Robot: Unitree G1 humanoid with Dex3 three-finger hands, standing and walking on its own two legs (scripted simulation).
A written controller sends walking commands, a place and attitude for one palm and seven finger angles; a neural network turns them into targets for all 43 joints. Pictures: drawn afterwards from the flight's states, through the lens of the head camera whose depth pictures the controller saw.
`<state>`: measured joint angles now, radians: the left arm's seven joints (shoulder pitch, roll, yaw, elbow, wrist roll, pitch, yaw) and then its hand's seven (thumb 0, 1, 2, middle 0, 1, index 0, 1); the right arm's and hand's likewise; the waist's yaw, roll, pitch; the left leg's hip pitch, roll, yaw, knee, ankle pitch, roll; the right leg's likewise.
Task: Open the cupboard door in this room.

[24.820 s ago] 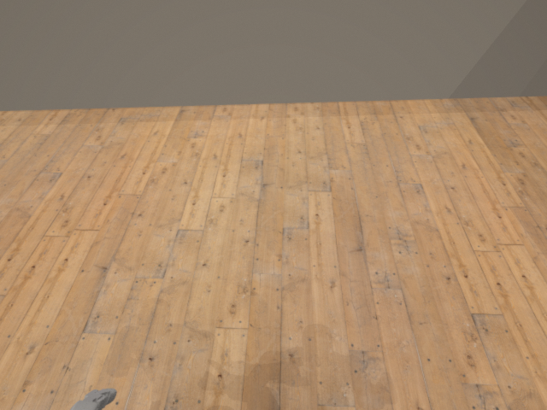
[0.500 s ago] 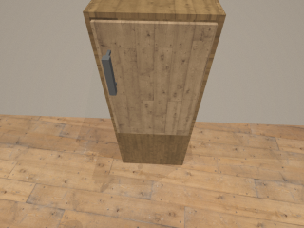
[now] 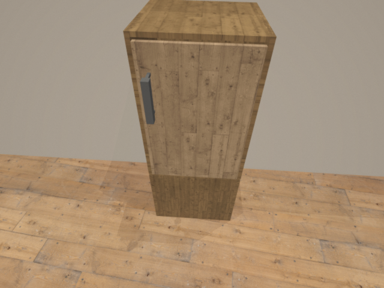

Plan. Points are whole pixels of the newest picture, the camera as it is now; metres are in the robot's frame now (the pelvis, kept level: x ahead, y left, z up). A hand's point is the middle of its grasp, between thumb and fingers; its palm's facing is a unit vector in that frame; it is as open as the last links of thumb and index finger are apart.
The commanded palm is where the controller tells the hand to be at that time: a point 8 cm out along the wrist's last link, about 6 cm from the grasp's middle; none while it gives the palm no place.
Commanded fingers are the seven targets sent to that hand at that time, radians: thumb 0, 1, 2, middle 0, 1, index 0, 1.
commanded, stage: look again from close up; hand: left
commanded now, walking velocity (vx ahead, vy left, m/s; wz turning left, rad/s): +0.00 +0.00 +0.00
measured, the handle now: (149, 98) +0.65 +0.18 +0.07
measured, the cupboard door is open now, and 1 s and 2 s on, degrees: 0 0 0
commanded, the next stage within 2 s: shuffle to correct the standing spot in 0.12 s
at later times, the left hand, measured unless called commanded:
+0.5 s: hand out of the picture -0.05 +0.17 -0.17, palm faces +0.02 -0.99 -0.15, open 7.3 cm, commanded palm none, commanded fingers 0.00 0.90 0.90 -0.20 -0.30 -0.20 -0.30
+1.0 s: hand out of the picture +0.07 +0.21 -0.17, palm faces +0.03 -0.99 -0.15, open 7.3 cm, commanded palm none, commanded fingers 0.00 0.90 0.90 -0.20 -0.30 -0.20 -0.30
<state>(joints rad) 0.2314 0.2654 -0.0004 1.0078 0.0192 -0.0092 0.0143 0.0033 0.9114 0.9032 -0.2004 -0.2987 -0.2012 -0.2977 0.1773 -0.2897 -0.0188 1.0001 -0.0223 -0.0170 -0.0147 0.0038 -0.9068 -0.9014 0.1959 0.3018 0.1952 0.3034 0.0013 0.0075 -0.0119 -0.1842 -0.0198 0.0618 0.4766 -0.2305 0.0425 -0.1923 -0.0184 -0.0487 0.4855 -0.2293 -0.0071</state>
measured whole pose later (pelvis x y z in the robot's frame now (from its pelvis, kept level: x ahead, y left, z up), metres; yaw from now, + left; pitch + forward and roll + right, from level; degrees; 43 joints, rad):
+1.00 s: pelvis +0.06 +0.04 +0.00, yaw -1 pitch +0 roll +0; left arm 0.33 0.15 0.06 1.05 0.04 0.00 0.00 0.02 0.93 0.90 -0.20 -0.30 -0.20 -0.30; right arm 0.38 -0.10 -0.02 1.08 -0.03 -0.06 -0.03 0.00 -0.91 -0.90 0.20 0.30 0.20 0.30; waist -0.01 -0.04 -0.03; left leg -0.16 0.00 0.15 0.41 -0.24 0.06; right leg -0.50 -0.08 -0.05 0.97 -0.26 0.00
